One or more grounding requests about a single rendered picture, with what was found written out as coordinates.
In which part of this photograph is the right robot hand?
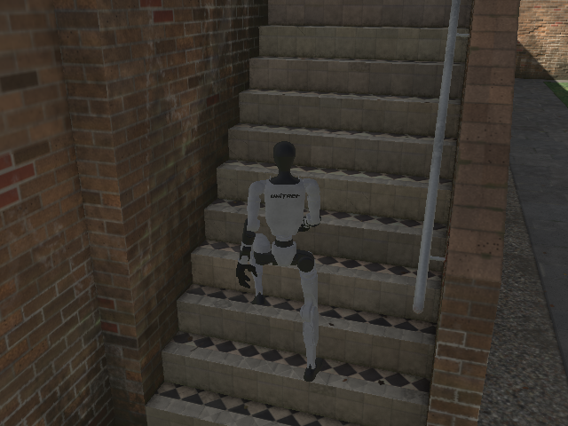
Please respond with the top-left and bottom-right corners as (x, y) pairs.
(298, 217), (310, 232)

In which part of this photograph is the right robot shin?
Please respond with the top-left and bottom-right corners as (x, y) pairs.
(303, 306), (319, 369)

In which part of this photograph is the left robot forearm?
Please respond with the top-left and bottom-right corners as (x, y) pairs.
(238, 219), (256, 264)

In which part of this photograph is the robot right upper arm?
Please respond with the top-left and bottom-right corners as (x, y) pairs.
(303, 178), (320, 225)

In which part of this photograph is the robot left upper arm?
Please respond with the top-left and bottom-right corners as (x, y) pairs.
(247, 180), (266, 232)

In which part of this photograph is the left robot hand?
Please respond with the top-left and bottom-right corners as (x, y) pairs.
(236, 262), (257, 288)

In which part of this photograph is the right robot forearm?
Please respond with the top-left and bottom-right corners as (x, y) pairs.
(303, 214), (321, 228)

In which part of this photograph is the humanoid robot head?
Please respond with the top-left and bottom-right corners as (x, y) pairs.
(269, 141), (300, 185)

